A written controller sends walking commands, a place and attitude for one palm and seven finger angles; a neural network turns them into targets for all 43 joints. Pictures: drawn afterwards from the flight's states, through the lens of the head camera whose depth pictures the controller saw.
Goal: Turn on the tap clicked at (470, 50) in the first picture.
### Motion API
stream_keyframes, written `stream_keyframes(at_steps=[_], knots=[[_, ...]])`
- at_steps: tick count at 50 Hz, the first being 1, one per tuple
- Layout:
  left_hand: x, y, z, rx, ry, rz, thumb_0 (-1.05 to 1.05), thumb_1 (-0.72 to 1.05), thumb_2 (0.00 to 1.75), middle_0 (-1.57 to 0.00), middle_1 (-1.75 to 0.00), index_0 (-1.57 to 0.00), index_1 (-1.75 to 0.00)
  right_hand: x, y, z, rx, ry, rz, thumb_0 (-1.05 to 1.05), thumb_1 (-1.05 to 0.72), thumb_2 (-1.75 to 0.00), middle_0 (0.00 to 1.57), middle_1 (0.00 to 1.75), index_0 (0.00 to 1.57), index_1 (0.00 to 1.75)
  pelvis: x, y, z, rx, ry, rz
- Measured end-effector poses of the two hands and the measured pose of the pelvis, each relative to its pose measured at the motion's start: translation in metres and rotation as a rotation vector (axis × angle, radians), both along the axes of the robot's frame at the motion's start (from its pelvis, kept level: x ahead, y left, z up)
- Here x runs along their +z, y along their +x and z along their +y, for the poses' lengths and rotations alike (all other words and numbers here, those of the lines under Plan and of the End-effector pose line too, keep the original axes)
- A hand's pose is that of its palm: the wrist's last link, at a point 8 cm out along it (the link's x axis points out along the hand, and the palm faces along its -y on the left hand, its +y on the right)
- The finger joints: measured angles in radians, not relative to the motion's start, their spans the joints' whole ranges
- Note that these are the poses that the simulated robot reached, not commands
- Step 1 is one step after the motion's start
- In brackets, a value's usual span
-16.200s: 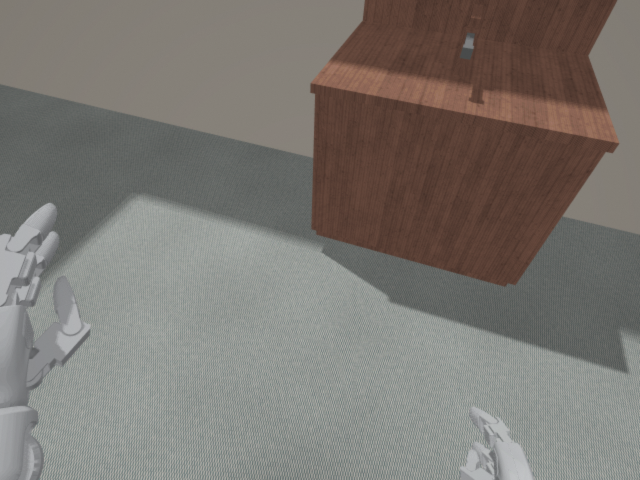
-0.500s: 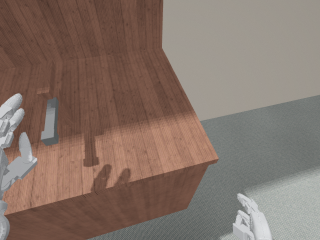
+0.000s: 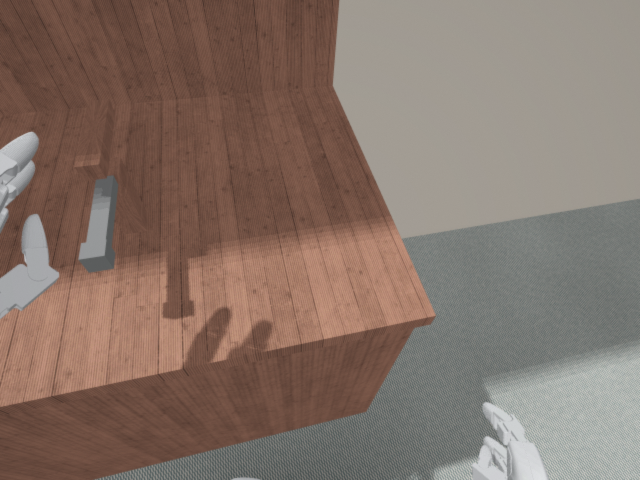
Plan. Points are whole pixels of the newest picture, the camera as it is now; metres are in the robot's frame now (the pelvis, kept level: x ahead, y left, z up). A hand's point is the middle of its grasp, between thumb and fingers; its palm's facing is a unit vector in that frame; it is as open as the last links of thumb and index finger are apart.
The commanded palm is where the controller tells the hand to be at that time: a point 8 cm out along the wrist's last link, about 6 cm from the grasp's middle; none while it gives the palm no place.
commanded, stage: come to a stop and stand still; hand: left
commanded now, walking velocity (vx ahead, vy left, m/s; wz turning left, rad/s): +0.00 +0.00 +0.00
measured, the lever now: (97, 256) +0.32 +0.31 +0.08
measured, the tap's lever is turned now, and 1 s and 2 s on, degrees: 0 0 0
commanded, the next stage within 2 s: look again from close up in 0.82 s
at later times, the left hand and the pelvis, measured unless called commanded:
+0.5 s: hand out of the picture +0.22 +0.35 +0.17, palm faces +0.44 -0.84 -0.31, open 7.4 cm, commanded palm +0.16 +0.37 +0.18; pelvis +0.00 +0.09 +0.00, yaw +0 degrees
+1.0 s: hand out of the picture +0.21 +0.35 +0.16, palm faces +0.38 -0.84 -0.38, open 7.4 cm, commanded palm +0.15 +0.38 +0.18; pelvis +0.00 +0.10 +0.00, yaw +1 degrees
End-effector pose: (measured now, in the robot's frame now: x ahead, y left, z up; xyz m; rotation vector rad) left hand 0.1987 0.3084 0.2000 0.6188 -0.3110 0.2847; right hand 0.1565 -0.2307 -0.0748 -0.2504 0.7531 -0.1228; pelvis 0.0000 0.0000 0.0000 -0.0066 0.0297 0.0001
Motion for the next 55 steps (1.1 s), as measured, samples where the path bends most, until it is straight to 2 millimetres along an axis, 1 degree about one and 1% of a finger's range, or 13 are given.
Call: stream_keyframes(at_steps=[2, 4, 9, 11, 15, 18, 21, 24, 27, 31, 36, 42, 55], knots=[[0.004, 0.006, 0.017, 0.047, -0.008, -0.032, 0.01, 0.89, 0.90, -0.22, -0.30, -0.22, -0.30, 0.000, -0.001, 0.003, 0.013, 0.016, -0.011, 0.02, -0.91, -0.90, 0.20, 0.30, 0.21, 0.30, -0.001, -0.004, 0.003, -0.013, -0.001, 0.000], [-0.002, 0.007, 0.021, 0.061, -0.048, -0.022, 0.01, 0.89, 0.90, -0.21, -0.30, -0.21, -0.30, 0.001, -0.002, 0.004, 0.007, 0.031, -0.036, 0.02, -0.91, -0.90, 0.20, 0.30, 0.21, 0.30, -0.002, -0.007, 0.010, -0.021, -0.003, -0.005], [-0.034, -0.007, -0.005, -0.050, -0.164, 0.089, 0.01, 0.90, 0.90, -0.20, -0.30, -0.20, -0.30, 0.004, -0.009, 0.016, -0.034, 0.042, -0.070, 0.02, -0.91, -0.90, 0.20, 0.30, 0.21, 0.30, -0.002, -0.008, 0.032, -0.028, -0.006, -0.019], [-0.042, -0.016, -0.005, -0.080, -0.183, 0.118, 0.01, 0.89, 0.90, -0.21, -0.30, -0.21, -0.30, 0.006, -0.012, 0.025, -0.044, 0.027, -0.063, 0.02, -0.91, -0.90, 0.20, 0.30, 0.21, 0.30, -0.001, -0.007, 0.039, -0.024, -0.008, -0.023], [-0.040, -0.026, 0.025, -0.042, -0.174, 0.081, 0.01, 0.89, 0.90, -0.22, -0.30, -0.22, -0.30, 0.013, -0.013, 0.048, -0.027, -0.005, -0.043, 0.02, -0.91, -0.90, 0.20, 0.30, 0.20, 0.30, 0.001, -0.005, 0.052, -0.013, -0.012, -0.030], [-0.028, -0.027, 0.054, 0.023, -0.160, -0.006, 0.01, 0.88, 0.90, -0.22, -0.30, -0.22, -0.30, 0.016, -0.007, 0.067, 0.009, -0.013, -0.046, 0.02, -0.91, -0.90, 0.20, 0.30, 0.20, 0.30, 0.002, -0.004, 0.064, -0.007, -0.016, -0.035], [-0.017, -0.025, 0.073, 0.064, -0.169, -0.093, 0.01, 0.89, 0.90, -0.22, -0.30, -0.21, -0.30, 0.018, 0.002, 0.088, 0.049, 0.000, -0.068, 0.02, -0.91, -0.90, 0.20, 0.30, 0.20, 0.30, 0.002, -0.004, 0.075, -0.002, -0.018, -0.039], [-0.015, -0.021, 0.079, 0.062, -0.195, -0.119, 0.01, 0.89, 0.90, -0.21, -0.30, -0.21, -0.30, 0.020, 0.012, 0.108, 0.079, 0.025, -0.099, 0.02, -0.91, -0.90, 0.20, 0.30, 0.21, 0.30, 0.002, -0.003, 0.087, 0.000, -0.018, -0.038], [-0.023, -0.017, 0.078, 0.034, -0.210, -0.081, 0.01, 0.90, 0.90, -0.21, -0.30, -0.20, -0.30, 0.022, 0.019, 0.125, 0.091, 0.050, -0.118, 0.02, -0.90, -0.90, 0.20, 0.30, 0.21, 0.30, 0.003, -0.002, 0.096, -0.003, -0.019, -0.034], [-0.034, -0.014, 0.080, 0.008, -0.204, -0.011, 0.01, 0.89, 0.90, -0.21, -0.30, -0.20, -0.30, 0.022, 0.022, 0.138, 0.094, 0.063, -0.114, 0.02, -0.90, -0.90, 0.20, 0.30, 0.21, 0.30, 0.003, -0.001, 0.103, -0.002, -0.020, -0.030], [-0.029, -0.016, 0.090, 0.015, -0.164, -0.007, 0.01, 0.89, 0.90, -0.21, -0.30, -0.21, -0.30, 0.019, 0.019, 0.140, 0.097, 0.048, -0.076, 0.02, -0.90, -0.90, 0.20, 0.30, 0.21, 0.30, 0.003, -0.001, 0.106, 0.005, -0.022, -0.028], [-0.016, -0.022, 0.090, 0.024, -0.143, -0.050, 0.01, 0.89, 0.90, -0.21, -0.30, -0.21, -0.30, 0.014, 0.011, 0.129, 0.082, 0.033, -0.042, 0.02, -0.90, -0.90, 0.20, 0.30, 0.21, 0.30, 0.003, -0.001, 0.106, 0.009, -0.022, -0.034], [-0.030, -0.030, 0.071, 0.056, -0.188, 0.022, 0.01, 0.89, 0.90, -0.21, -0.30, -0.21, -0.30, 0.014, -0.002, 0.095, 0.016, 0.026, -0.046, 0.02, -0.91, -0.90, 0.20, 0.30, 0.21, 0.30, 0.005, -0.005, 0.089, 0.014, -0.024, -0.041]])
